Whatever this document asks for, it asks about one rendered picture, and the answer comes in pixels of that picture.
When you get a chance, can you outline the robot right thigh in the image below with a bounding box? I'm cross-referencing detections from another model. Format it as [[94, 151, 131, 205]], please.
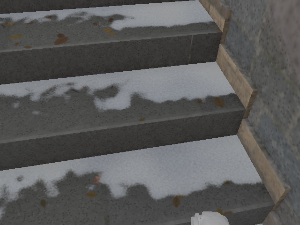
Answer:
[[190, 211, 230, 225]]

